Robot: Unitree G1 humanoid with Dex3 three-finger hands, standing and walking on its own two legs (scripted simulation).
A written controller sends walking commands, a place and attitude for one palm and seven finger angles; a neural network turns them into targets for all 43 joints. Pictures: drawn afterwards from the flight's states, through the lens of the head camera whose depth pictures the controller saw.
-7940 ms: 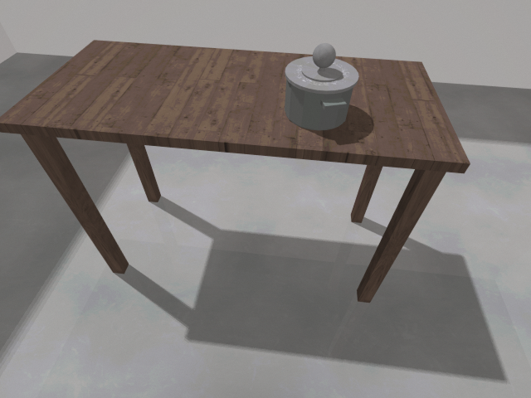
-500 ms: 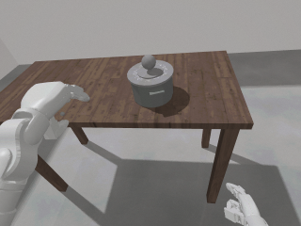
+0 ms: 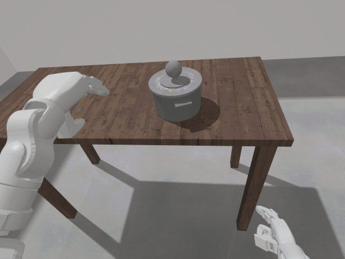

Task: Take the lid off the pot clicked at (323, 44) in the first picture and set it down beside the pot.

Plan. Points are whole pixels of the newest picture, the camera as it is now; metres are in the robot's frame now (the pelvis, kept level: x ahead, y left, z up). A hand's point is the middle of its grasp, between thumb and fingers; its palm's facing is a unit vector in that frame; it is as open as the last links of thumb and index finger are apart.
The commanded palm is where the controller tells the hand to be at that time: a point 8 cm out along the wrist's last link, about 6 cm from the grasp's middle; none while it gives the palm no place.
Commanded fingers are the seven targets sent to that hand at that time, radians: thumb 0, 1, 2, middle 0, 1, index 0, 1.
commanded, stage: reach forward and open the fingers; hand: left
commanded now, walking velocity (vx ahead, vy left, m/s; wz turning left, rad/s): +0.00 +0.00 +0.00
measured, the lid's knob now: (173, 69) +0.62 +0.08 +0.15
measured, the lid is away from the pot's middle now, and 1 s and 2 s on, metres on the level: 0.00 0.00 0.00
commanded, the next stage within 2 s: move the open hand above the knob in 0.16 s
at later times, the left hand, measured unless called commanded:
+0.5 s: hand (88, 96) +0.37 +0.23 +0.23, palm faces +0.02 -0.09 -1.00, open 10.2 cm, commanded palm +0.33 +0.22 +0.30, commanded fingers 0.00 -0.44 1.74 -0.87 -0.08 -0.87 -0.08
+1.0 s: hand (127, 75) +0.45 +0.16 +0.23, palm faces -0.07 -0.06 -1.00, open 10.2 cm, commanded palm +0.42 +0.17 +0.30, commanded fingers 0.00 -0.44 1.74 -0.87 -0.08 -0.87 -0.08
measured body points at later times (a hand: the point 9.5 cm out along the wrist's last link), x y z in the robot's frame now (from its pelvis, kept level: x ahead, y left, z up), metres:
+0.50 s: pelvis +0.02 +0.00 +0.00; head +0.02 -0.05 +0.45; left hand +0.36 +0.23 +0.29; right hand +0.25 -0.20 -0.10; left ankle +0.05 +0.09 -0.74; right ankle +0.03 -0.11 -0.74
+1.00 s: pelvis +0.04 -0.01 +0.00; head +0.04 -0.05 +0.45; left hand +0.45 +0.16 +0.29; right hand +0.24 -0.24 -0.11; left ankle +0.05 +0.09 -0.74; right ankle +0.03 -0.11 -0.74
